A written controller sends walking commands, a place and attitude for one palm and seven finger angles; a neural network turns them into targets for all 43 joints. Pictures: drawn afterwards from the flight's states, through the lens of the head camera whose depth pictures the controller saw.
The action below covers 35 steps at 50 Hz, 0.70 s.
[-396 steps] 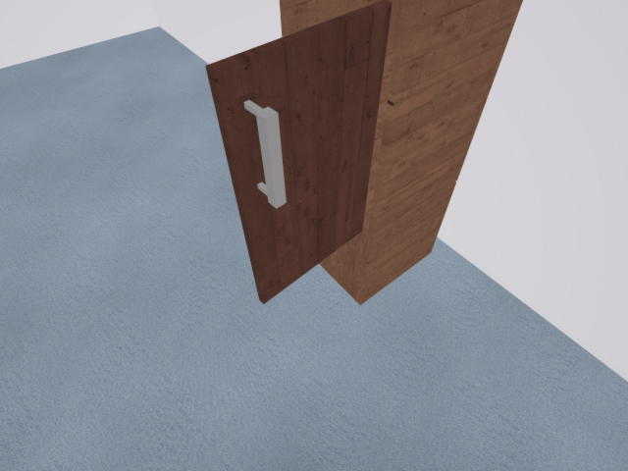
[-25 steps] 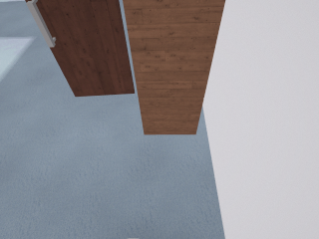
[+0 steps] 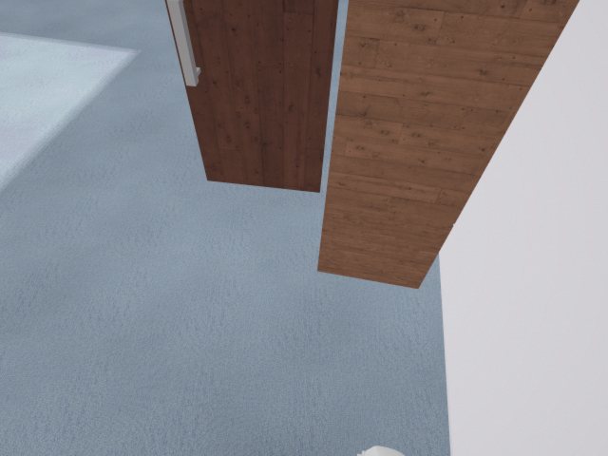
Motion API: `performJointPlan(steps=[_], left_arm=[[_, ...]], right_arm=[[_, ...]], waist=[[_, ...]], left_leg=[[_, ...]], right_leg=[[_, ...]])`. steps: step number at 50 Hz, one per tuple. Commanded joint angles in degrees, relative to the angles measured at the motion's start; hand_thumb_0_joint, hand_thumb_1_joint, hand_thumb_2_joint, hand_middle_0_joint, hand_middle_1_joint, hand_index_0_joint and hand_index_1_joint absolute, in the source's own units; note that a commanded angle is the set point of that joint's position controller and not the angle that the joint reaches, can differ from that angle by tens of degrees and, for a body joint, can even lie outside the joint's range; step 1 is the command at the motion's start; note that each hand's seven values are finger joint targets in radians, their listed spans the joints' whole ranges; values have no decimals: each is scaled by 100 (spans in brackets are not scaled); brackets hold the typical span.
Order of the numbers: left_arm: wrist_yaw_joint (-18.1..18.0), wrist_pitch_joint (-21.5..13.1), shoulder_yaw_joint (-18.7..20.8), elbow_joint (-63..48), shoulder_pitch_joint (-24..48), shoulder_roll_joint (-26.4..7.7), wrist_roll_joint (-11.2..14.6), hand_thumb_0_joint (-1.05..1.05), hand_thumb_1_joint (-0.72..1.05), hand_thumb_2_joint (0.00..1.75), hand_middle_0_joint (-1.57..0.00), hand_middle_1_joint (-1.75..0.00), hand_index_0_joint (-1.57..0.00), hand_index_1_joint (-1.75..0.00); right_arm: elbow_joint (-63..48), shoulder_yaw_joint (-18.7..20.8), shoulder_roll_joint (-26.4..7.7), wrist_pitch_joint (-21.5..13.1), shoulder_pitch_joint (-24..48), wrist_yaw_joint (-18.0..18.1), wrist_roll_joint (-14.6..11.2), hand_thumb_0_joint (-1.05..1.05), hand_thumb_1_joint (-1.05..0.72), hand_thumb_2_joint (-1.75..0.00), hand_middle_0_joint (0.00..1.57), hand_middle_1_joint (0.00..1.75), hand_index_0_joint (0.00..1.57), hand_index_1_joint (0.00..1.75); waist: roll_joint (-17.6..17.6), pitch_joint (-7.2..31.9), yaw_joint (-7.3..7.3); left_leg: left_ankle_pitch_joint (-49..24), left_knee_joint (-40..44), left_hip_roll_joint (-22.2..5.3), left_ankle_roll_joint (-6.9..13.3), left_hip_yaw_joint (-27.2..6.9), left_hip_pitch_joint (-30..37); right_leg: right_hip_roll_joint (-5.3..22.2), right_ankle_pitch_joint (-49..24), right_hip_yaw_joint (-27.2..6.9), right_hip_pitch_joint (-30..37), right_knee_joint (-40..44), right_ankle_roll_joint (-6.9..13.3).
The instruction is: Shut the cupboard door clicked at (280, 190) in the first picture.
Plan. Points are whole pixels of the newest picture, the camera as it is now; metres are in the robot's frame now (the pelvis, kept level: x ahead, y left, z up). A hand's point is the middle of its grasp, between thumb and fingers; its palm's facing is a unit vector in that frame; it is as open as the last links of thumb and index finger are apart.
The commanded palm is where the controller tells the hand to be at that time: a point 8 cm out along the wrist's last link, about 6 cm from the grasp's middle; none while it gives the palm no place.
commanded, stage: take the last steps up to it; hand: left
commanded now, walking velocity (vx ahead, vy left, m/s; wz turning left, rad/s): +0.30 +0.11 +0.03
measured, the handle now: (187, 40) +0.86 +0.33 +0.10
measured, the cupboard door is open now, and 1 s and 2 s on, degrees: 94 94 94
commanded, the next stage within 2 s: come to a stop and stand still in 0.82 s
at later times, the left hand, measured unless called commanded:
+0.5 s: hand (204, 379) +0.24 +0.18 -0.15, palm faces +0.11 -0.97 -0.23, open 7.1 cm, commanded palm none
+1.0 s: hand (180, 294) +0.40 +0.27 -0.17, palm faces +0.05 -0.98 -0.21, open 7.3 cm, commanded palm none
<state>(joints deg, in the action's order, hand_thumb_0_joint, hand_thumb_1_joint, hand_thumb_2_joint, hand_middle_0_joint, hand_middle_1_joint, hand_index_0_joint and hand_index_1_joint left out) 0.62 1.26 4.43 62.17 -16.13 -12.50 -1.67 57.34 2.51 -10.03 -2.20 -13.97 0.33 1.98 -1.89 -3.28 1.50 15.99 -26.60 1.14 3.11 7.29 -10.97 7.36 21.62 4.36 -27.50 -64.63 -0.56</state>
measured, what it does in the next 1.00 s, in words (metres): walks ahead: right foot, then left foot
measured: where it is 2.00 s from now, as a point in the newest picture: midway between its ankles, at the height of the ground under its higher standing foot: (285, 404)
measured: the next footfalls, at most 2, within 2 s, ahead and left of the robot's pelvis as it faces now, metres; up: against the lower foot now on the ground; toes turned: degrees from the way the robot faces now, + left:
right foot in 0.30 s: +0.22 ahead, -0.10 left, +0.00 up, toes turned -8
left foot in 0.74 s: +0.42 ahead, +0.19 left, +0.00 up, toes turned +6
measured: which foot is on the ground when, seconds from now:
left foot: down 0.00-0.30, up 0.32-0.72, down 0.74-1.00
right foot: up 0.00-0.28, down 0.30-0.74, up 0.76-1.00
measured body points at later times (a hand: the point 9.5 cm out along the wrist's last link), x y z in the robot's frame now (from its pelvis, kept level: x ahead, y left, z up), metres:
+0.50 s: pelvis +0.18 -0.01 +0.01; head +0.22 -0.02 +0.45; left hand +0.24 +0.23 -0.13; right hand +0.16 -0.23 -0.16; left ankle +0.17 +0.14 -0.67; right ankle +0.18 -0.09 -0.74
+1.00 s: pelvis +0.36 +0.09 +0.00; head +0.40 +0.08 +0.45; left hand +0.40 +0.32 -0.15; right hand +0.41 -0.15 -0.15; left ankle +0.37 +0.18 -0.74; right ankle +0.38 -0.02 -0.70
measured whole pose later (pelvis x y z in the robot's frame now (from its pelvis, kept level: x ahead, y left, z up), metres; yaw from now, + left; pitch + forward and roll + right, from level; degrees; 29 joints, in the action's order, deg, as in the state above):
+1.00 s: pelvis +0.36 +0.09 +0.00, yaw -1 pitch +1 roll +1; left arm -0.8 -1.0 3.1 60.7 -12.3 -9.1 -1.4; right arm 59.3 2.1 -10.2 -3.0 -11.9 1.4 2.0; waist -0.3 -3.5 1.1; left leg 13.1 -24.5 -0.2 2.9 10.7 -12.5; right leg 4.9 19.2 5.6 -25.1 -46.8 -0.2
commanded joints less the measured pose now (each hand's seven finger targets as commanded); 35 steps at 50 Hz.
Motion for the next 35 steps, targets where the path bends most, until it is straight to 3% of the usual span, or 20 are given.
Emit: performJointPlan(steps=[1, 8, 10, 11, 12, 13, 14, 15, 16, 17, 18, 20, 21, 25, 31, 33, 34, 35], left_arm=[[55, -243, -64, -609, 405, -90, 10, 0, 90, 90, -20, -30, -20, -30], [47, -246, -88, -898, 1132, 42, 28, 0, 90, 90, -20, -30, -20, -30], [46, -276, -64, -958, 1139, 37, 22, 0, 90, 90, -20, -30, -20, -30], [44, -283, -50, -935, 1038, 25, 21, 0, 90, 90, -20, -30, -20, -30], [38, -304, -8, -832, 641, -23, 20, 0, 90, 90, -20, -30, -20, -30], [20, -361, 53, -624, -58, -165, 13, 0, 90, 90, -20, -30, -20, -30], [-39, -441, 168, -391, -972, -613, -17, 0, 90, 90, -20, -30, -20, -30], [-98, -430, 294, -217, -1513, -1106, 27, 0, 90, 90, -20, -30, -20, -30], [-131, -436, 285, -301, -1205, -1022, 106, 0, 90, 90, -20, -30, -20, -30], [-167, -422, 197, -452, -620, -738, 99, 0, 90, 90, -20, -30, -20, -30], [-173, -457, 96, -518, -242, -388, 96, 0, 90, 90, -20, -30, -20, -30], [-164, -559, -5, -502, -77, -18, 76, 0, 90, 90, -20, -30, -20, -30], [-155, -607, -16, -448, -123, 20, 65, 0, 90, 90, -20, -30, -20, -30], [-108, -691, 47, -287, -327, -140, 38, 0, 90, 90, -20, -30, -20, -30], [-86, -619, 33, -44, -402, -510, 13, 0, 90, 90, -20, -30, -20, -30], [-101, -567, 57, -22, -332, -578, 17, 0, 90, 90, -20, -30, -20, -30], [-102, -541, 78, -8, -283, -592, 26, 0, 90, 90, -20, -30, -20, -30], [-96, -507, 53, -35, -262, -510, 38, 0, 90, 90, -20, -30, -20, -30]], right_arm=[[111, 80, -665, -131, -749, 75, -57, 0, -90, -90, 20, 30, 20, 30], [471, 37, -558, -105, -1183, 59, -23, 0, -90, -90, 20, 30, 20, 30], [548, 34, -547, -103, -1215, 67, -3, 0, -90, -90, 20, 30, 20, 30], [591, 29, -536, -100, -1214, 73, -5, 0, -90, -90, 20, 30, 20, 30], [612, 20, -552, -91, -1161, 81, -21, 0, -90, -90, 20, 30, 20, 30], [605, 16, -551, -95, -1097, 79, -66, 0, -90, -90, 20, 30, 20, 30], [518, 27, -469, -119, -1111, 36, -152, 0, -90, -90, 20, 30, 20, 30], [342, 38, -321, -136, -1255, 33, -162, 0, -90, -90, 20, 30, 20, 30], [306, 92, -526, -53, -842, 14, -123, 0, -90, -90, 20, 30, 20, 30], [208, 114, -384, -23, -438, -2, -100, 0, -90, -90, 20, 30, 20, 30], [228, 98, -230, 30, -320, -31, -60, 0, -90, -90, 20, 30, 20, 30], [395, 56, -1, 127, -675, -67, -20, 0, -90, -90, 20, 30, 20, 30], [426, 52, 35, 147, -797, -84, -19, 0, -90, -90, 20, 30, 20, 30], [231, 58, 142, 141, -405, -156, -36, 0, -90, -90, 20, 30, 20, 30], [-178, 50, -77, 42, 508, -266, -68, 0, -90, -90, 20, 30, 20, 30], [-168, 61, -202, 0, 418, -250, -68, 0, -90, -90, 20, 30, 20, 30], [-85, 76, -296, -29, 147, -227, -56, 0, -90, -90, 20, 30, 20, 30], [91, 117, -527, -68, -394, -181, -37, 0, -90, -90, 20, 30, 20, 30]], waist=[[583, 41, -162], [514, -428, -275], [524, -437, -228], [473, -452, -153], [416, -303, 44], [101, 64, 351], [-700, 651, 678], [-1598, 1046, 668], [-1049, 673, 605], [-470, 47, 398], [-199, -256, 168], [-409, -87, -93], [-460, 59, -155], [-216, 233, -70], [-780, -64, 85], [-735, -81, -50], [-496, 46, -211], [-72, 227, -471]], left_leg=[[-1002, 1703, -1494, 826, -1327, 797], [-1245, 1713, -1502, 861, -1028, 587], [-1469, 1503, -1489, 823, -998, 576], [-1663, 1299, -1428, 753, -919, 462], [-1976, 838, -1294, 642, -764, 291], [-2287, -84, -982, 445, -582, -16], [-1553, -1571, -467, 165, -217, -1065], [1537, -3488, 241, -140, -71, -2355], [1538, -4427, -156, -132, -750, -2519], [920, -4628, -424, -158, -939, -2742], [344, -4424, -638, -207, -998, -2571], [-147, -3915, -767, -342, -837, -2130], [-231, -3608, -776, -406, -739, -2025], [-379, -2245, -714, -562, -375, -2021], [-468, -952, -498, -499, -118, -1633], [-503, -514, -402, -429, -55, -1072], [-682, -154, -295, -406, 55, -370], [-673, 130, -292, -348, 56, 511]], right_leg=[[101, -562, -112, -923, 494, 4], [-116, -790, 111, -311, 2092, 70], [-233, -673, 170, 31, 2402, 144], [-316, -712, 243, 380, 2597, 177], [-440, -810, 314, 1037, 2903, 231], [-475, -973, 222, 2133, 3356, 348], [501, -556, -1127, 3647, 3812, 749], [2059, -760, -3469, 4531, 4761, 1481], [2215, 257, -3726, 3525, 5251, 1555], [2019, 756, -3264, 2640, 5461, 1398], [1668, 417, -2363, 1904, 5494, 1106], [1237, -566, -1243, 1524, 5590, 839], [1102, -1064, -908, 1593, 5563, 797], [987, -2374, -378, 2083, 5358, 881], [1045, -2374, -218, 2196, 5089, 711], [1034, -2190, -177, 2062, 4829, 617], [925, -2061, -64, 1760, 4488, 521], [692, -2157, 162, 1406, 3664, 421]])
